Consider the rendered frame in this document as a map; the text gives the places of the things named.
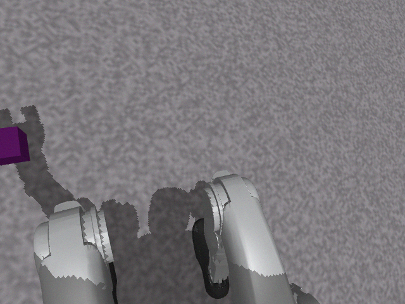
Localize small box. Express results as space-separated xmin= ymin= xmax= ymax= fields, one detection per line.
xmin=0 ymin=127 xmax=30 ymax=165

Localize right robot hand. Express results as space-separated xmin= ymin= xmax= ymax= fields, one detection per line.
xmin=290 ymin=283 xmax=320 ymax=304

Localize right robot foot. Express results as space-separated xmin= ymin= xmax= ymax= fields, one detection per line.
xmin=192 ymin=218 xmax=229 ymax=299

